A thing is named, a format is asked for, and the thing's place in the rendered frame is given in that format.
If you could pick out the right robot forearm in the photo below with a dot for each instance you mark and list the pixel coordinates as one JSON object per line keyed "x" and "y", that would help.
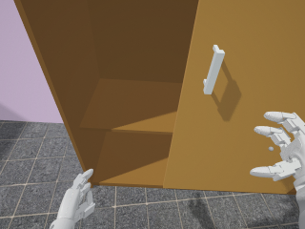
{"x": 299, "y": 185}

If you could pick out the left robot forearm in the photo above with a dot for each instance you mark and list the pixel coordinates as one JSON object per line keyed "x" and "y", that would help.
{"x": 63, "y": 223}

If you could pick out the robot left hand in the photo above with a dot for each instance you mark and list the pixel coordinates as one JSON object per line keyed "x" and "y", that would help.
{"x": 73, "y": 197}

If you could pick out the handle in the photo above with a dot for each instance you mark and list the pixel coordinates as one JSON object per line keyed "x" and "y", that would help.
{"x": 218, "y": 57}

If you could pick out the robot right hand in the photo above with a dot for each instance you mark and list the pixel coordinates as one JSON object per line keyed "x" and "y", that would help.
{"x": 287, "y": 167}

